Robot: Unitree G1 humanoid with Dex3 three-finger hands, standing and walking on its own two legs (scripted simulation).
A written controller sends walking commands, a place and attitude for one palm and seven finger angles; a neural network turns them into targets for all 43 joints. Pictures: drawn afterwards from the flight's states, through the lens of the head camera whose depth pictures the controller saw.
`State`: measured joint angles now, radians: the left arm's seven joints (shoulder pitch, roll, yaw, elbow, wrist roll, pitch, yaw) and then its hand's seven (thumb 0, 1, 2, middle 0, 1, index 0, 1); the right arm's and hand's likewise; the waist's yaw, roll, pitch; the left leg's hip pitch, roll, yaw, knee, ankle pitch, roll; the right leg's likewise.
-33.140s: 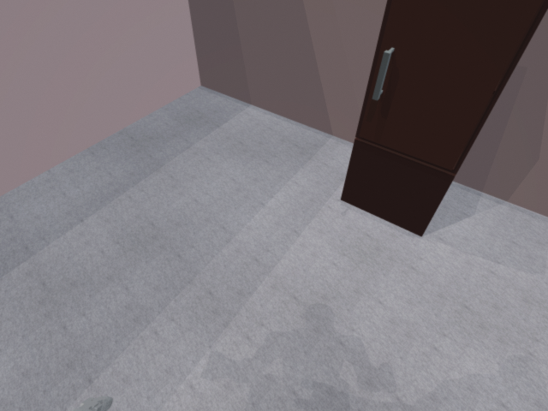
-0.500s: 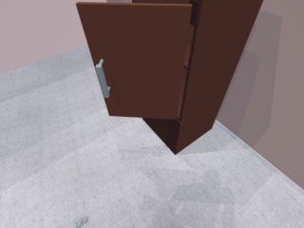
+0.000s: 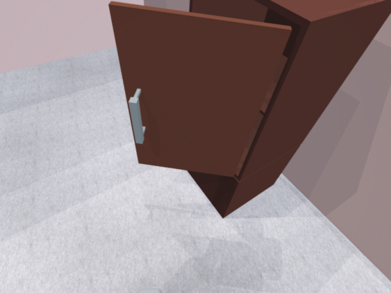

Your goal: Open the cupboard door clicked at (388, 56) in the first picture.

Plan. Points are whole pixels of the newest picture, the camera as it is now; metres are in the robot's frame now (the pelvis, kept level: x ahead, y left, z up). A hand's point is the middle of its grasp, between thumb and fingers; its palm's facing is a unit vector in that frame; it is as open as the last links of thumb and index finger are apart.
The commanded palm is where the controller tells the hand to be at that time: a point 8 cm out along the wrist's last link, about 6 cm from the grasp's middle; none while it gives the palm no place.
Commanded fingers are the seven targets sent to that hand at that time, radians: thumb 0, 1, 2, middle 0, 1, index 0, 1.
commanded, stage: come to a stop and stand still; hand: left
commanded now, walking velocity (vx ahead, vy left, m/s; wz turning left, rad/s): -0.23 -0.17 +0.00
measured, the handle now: (139, 117) +0.57 +0.22 -0.04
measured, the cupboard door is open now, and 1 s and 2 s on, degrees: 49 49 49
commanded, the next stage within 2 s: look again from close up in 1.10 s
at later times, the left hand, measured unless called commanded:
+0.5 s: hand out of the picture -0.01 +0.14 -0.16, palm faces +0.02 -0.98 -0.19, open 7.4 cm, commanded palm none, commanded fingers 0.00 0.90 0.90 -0.20 -0.30 -0.20 -0.30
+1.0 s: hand out of the picture +0.02 +0.20 -0.17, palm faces -0.03 -0.97 -0.25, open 7.4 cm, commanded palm none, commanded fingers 0.00 0.90 0.90 -0.20 -0.30 -0.20 -0.30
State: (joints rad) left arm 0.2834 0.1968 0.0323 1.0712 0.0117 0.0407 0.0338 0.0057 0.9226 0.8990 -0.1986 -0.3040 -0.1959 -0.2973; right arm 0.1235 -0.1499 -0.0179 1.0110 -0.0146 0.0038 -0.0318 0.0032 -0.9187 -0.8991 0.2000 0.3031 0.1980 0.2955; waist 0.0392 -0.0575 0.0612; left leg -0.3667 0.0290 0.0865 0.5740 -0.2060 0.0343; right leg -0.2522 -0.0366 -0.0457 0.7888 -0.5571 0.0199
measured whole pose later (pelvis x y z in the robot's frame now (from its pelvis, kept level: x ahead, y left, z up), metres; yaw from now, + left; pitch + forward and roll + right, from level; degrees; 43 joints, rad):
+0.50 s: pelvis -0.03 -0.03 +0.01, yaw +0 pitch +1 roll +0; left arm 0.29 0.17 0.02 1.03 0.03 0.01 0.01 0.01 0.91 0.90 -0.20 -0.30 -0.20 -0.30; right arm 0.29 -0.21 -0.06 1.06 -0.01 0.04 0.00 0.01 -0.91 -0.90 0.20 0.30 0.20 0.30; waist 0.00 -0.01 0.00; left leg -0.29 0.01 0.03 0.60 -0.31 -0.03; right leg -0.18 -0.03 -0.03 0.46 -0.30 0.00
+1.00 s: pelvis -0.01 +0.01 +0.00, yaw -2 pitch +0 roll +0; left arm 0.24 0.20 0.00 1.06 0.02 0.00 0.04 0.01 0.91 0.90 -0.20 -0.30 -0.20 -0.30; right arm 0.27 -0.18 0.00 1.05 -0.01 -0.01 -0.03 0.01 -0.94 -0.90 0.20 0.30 0.20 0.30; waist 0.00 0.01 0.03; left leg -0.20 -0.06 0.07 0.53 -0.34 0.07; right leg -0.17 -0.08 0.02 0.53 -0.36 0.05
